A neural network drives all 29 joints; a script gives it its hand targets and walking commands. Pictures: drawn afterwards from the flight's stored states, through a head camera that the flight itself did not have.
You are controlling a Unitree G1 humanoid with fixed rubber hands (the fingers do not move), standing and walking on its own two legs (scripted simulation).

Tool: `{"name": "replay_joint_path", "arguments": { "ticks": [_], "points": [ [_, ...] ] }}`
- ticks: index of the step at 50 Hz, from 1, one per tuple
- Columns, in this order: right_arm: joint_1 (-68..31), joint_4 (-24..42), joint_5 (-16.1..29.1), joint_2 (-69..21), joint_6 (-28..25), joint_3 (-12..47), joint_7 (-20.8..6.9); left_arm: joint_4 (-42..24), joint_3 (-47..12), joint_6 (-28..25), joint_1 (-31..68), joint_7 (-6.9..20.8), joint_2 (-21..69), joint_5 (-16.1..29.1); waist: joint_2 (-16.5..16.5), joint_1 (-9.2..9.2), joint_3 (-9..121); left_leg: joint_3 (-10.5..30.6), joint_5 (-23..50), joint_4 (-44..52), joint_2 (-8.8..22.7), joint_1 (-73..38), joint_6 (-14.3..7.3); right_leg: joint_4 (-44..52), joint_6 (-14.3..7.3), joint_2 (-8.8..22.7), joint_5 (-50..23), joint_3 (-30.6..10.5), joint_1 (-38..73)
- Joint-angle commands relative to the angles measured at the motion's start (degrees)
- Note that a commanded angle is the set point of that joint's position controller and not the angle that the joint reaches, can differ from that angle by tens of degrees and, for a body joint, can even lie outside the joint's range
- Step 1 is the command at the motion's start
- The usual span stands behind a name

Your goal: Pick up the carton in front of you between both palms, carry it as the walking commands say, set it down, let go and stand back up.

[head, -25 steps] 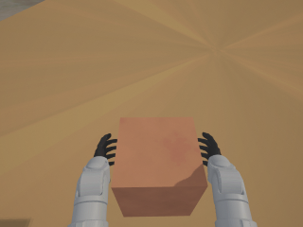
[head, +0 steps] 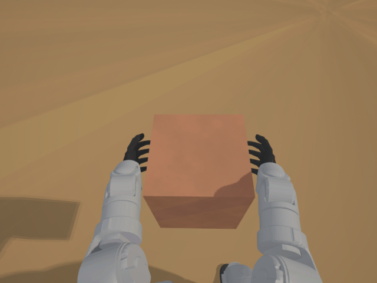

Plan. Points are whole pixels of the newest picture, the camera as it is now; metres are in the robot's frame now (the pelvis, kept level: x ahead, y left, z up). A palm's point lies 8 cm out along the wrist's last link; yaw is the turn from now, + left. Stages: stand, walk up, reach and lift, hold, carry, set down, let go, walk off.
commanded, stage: set down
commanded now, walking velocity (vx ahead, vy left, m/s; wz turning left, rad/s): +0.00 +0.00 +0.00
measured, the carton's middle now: (198, 176) +0.37 -0.03 -0.07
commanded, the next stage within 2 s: none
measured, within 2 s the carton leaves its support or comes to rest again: neither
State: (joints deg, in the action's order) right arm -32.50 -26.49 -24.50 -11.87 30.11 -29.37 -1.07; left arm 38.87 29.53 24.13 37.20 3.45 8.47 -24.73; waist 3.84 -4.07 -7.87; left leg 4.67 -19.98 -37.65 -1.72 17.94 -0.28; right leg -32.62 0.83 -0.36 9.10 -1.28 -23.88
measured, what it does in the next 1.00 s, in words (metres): lowers itself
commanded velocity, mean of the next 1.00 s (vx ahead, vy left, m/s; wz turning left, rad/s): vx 0.00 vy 0.00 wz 0.00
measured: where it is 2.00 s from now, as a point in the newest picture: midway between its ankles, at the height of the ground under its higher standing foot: outside the picture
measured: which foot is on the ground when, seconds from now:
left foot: down 0.00-1.00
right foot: down 0.00-1.00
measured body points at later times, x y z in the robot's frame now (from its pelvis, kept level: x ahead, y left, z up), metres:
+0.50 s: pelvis -0.03 -0.01 -0.11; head +0.21 -0.05 +0.27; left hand +0.45 +0.09 -0.19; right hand +0.39 -0.21 -0.20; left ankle +0.00 +0.12 -0.72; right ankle +0.09 -0.13 -0.72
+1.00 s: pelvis -0.05 +0.01 -0.24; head +0.26 -0.04 +0.09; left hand +0.49 +0.05 -0.34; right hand +0.42 -0.25 -0.35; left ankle +0.00 +0.12 -0.72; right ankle +0.09 -0.13 -0.72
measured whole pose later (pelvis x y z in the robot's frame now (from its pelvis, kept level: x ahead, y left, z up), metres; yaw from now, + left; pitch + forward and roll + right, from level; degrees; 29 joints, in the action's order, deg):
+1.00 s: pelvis -0.05 +0.01 -0.24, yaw +4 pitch +47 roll +3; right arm -59.3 -31.8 -14.8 1.7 19.7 -32.8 -1.9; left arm 43.1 21.1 17.3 66.8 -6.8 0.6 -11.0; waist 6.2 -8.5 4.3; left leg 1.1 -33.8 -96.2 -7.2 109.7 1.1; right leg -90.4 2.4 1.3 20.6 -4.6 -117.0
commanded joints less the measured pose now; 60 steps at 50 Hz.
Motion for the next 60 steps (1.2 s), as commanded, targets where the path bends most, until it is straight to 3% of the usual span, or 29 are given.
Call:
{"name": "replay_joint_path", "arguments": {
  "ticks": [1,4,8,14,16,18,22,25,31,44,60],
  "points": [
    [-25.97,-4.86,5.15,-36.87,-5.93,18.26,-7.48,6.16,-14.08,-4.88,24.32,8.97,36.84,3.35,-4.75,1.10,16.89,-0.57,-0.37,5.62,-4.84,22.65,-2.18,-1.26,0.16,-5.09,0.82,-1.23,17.24],
    [-26.31,-4.62,5.96,-38.39,-11.58,20.56,-7.01,5.32,-16.39,-10.09,25.11,9.17,36.67,3.89,-4.94,1.40,24.00,-1.47,3.19,1.01,-5.97,28.52,-2.15,-5.59,0.58,-4.99,-6.35,-1.78,15.09],
    [-29.87,-3.16,9.68,-42.83,-18.64,28.84,-6.52,3.93,-24.56,-16.30,28.04,10.02,39.94,8.40,-4.61,2.32,39.40,-2.87,5.39,-5.47,-7.30,40.36,-1.32,-14.61,0.88,-4.44,-19.17,-3.02,17.04],
    [-36.57,4.99,15.47,-45.72,-20.61,42.18,-5.53,-4.70,-40.32,-17.79,35.40,10.26,44.66,17.38,-4.03,-0.10,69.88,-3.98,9.18,-15.70,-8.99,51.74,0.45,-27.25,1.11,-4.64,-33.54,-4.08,20.55],
    [-37.00,5.44,16.50,-45.50,-19.52,43.44,-5.78,-5.57,-42.12,-16.65,36.05,10.26,45.44,18.98,-3.51,-1.12,73.16,-4.07,8.68,-17.92,-9.22,54.84,0.84,-29.54,1.11,-4.96,-32.49,-3.46,17.29],
    [-37.26,4.16,16.38,-45.29,-17.95,42.76,-6.70,-4.90,-41.81,-14.94,36.59,10.64,46.64,19.15,-2.69,-1.89,71.79,-4.19,6.42,-19.47,-9.35,57.80,1.09,-30.75,1.11,-5.44,-26.96,-2.35,10.79],
    [-40.27,0.06,14.75,-44.53,-14.50,38.26,-9.56,-0.32,-37.34,-11.08,38.71,11.73,49.37,17.65,-1.11,-2.88,64.05,-4.69,0.55,-22.18,-9.43,61.82,1.13,-31.95,0.97,-6.37,-11.43,0.66,-6.24],
    [-42.72,-2.97,13.19,-43.41,-12.42,34.30,-11.47,3.06,-33.27,-8.88,40.63,11.78,49.52,16.29,-0.87,-3.57,60.88,-4.92,-2.15,-24.46,-9.49,64.84,1.09,-33.80,0.59,-6.41,-6.04,2.04,-14.62],
    [-47.62,-6.04,12.20,-40.50,-11.46,29.35,-13.72,5.69,-29.84,-8.21,46.10,9.77,48.12,15.69,-0.61,-5.36,62.83,-5.18,-1.77,-30.11,-10.15,69.01,1.43,-39.98,0.28,-6.30,-6.38,3.85,-25.74],
    [-58.39,-6.40,16.61,-33.17,-11.71,27.12,-14.33,3.10,-34.38,-9.26,59.44,2.60,45.89,19.92,1.93,-9.32,75.84,-6.83,-0.38,-43.41,-11.87,72.66,2.73,-52.92,1.00,-6.30,-9.44,6.37,-38.84],
    [-69.73,-8.90,17.85,-25.74,-11.25,23.39,-13.10,6.96,-32.07,-8.96,71.08,0.85,38.16,21.80,0.95,-12.22,72.45,-9.32,-6.99,-56.37,-12.92,86.54,2.40,-62.67,2.22,-5.00,-6.36,6.18,-44.48]
  ]
}}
